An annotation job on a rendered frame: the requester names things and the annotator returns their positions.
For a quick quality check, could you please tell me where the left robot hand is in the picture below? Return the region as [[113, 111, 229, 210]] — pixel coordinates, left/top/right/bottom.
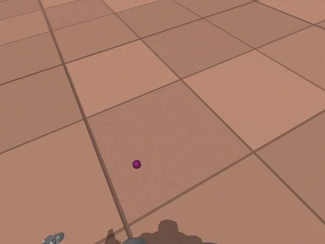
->
[[42, 232, 64, 244]]

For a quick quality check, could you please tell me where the ball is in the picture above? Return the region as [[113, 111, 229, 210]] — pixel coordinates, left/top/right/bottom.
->
[[133, 160, 141, 168]]

